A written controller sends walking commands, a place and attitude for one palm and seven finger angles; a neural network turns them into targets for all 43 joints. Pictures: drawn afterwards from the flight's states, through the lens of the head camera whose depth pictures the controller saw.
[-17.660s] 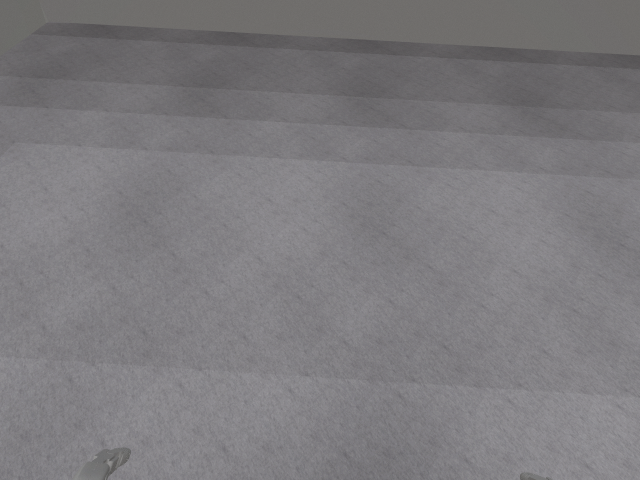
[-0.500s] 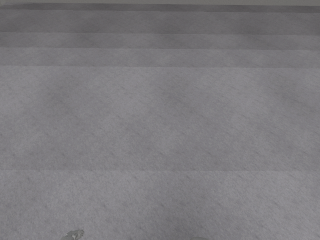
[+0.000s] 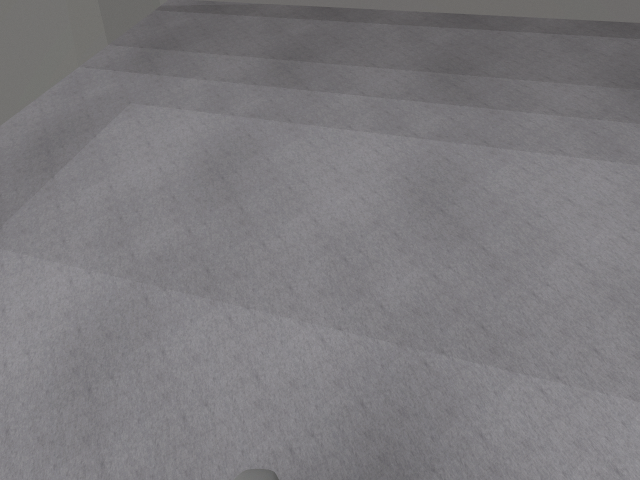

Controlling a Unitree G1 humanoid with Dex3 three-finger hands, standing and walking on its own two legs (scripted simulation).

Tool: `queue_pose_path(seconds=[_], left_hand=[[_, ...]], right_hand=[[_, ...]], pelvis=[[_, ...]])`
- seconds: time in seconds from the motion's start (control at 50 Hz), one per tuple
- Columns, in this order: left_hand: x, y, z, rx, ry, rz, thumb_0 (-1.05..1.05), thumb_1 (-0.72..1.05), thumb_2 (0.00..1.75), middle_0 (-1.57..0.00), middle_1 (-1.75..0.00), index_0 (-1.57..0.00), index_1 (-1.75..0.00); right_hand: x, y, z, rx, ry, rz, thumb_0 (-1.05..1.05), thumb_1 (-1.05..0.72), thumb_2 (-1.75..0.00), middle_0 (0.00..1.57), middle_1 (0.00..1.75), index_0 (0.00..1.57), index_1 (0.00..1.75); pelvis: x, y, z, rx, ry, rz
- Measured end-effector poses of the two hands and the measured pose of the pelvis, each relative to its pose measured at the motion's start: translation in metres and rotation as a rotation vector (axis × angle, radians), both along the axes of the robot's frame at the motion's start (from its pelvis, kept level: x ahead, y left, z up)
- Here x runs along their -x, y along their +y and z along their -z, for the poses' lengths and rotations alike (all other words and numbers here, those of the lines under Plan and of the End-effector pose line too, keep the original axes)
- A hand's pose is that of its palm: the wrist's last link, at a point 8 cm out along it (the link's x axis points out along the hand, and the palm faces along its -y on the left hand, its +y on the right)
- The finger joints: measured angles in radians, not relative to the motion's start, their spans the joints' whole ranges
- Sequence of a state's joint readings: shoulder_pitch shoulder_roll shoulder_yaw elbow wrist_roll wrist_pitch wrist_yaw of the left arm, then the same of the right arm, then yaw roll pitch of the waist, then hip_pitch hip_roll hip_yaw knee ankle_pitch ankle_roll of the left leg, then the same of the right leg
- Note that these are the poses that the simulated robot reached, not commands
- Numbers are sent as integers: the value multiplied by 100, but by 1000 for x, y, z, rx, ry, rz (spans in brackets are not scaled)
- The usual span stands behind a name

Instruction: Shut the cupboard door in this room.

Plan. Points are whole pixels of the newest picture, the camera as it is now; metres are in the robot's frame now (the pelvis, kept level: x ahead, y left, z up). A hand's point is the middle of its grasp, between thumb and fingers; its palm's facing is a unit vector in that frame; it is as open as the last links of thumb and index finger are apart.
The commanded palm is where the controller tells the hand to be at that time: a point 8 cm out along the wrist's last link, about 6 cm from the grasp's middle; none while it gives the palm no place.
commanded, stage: turn or walk to find it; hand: left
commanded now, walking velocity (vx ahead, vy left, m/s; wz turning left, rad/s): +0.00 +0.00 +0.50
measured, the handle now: out of the picture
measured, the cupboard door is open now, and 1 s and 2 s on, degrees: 90 90 90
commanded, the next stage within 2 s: none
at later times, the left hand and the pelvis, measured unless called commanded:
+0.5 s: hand out of the picture +0.00 +0.27 -0.17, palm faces +0.26 -0.94 -0.24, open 7.4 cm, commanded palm none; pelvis -0.03 +0.05 +0.00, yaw +13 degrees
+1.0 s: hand out of the picture -0.07 +0.18 -0.15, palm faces +0.47 -0.84 -0.27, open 7.4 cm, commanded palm none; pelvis -0.05 -0.02 +0.00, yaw +29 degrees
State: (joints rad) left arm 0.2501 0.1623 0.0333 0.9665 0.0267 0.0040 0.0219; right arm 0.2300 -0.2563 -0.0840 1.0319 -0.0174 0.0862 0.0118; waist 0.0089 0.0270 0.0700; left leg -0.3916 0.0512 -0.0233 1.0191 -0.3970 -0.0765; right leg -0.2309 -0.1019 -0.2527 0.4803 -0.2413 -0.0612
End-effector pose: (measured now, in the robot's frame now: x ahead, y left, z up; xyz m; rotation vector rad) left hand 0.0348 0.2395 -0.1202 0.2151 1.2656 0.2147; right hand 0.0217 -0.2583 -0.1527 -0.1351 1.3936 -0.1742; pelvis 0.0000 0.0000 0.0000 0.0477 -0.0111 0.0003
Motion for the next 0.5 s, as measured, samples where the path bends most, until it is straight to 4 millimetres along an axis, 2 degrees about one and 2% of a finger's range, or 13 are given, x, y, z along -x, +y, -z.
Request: queue_pose_path(seconds=[0.08,0.18,0.24,0.3,0.38,0.5], left_hand=[[37,15,11,17,56,-64,0,91,90,-20,-30,-20,-30],[77,43,34,47,99,-146,0,90,90,-20,-30,-20,-30],[91,58,42,57,123,-182,0,91,90,-20,-30,-20,-30],[91,67,37,66,112,-205,0,91,90,-20,-30,-20,-30],[78,75,27,63,42,-218,0,91,90,-20,-30,-20,-30],[54,77,16,30,-40,-214,0,91,90,-20,-30,-20,-30]], right_hand=[[-33,16,-5,13,-62,-76,1,-91,-90,20,29,20,30],[-75,49,-12,40,-182,-177,1,-91,-90,20,29,20,30],[-88,69,-21,47,-234,-222,1,-91,-90,20,29,20,30],[-89,82,-30,51,-240,-252,1,-91,-89,20,29,20,30],[-85,92,-33,44,-220,-280,1,-91,-89,20,29,20,30],[-70,88,-27,24,-186,-280,1,-91,-89,21,30,20,30]], pelvis=[[7,10,3,11,4,-36],[17,33,14,48,4,-94],[22,42,16,40,-8,-115],[24,49,9,58,-8,-144],[27,53,2,66,-4,-181],[29,48,0,56,1,-226]])
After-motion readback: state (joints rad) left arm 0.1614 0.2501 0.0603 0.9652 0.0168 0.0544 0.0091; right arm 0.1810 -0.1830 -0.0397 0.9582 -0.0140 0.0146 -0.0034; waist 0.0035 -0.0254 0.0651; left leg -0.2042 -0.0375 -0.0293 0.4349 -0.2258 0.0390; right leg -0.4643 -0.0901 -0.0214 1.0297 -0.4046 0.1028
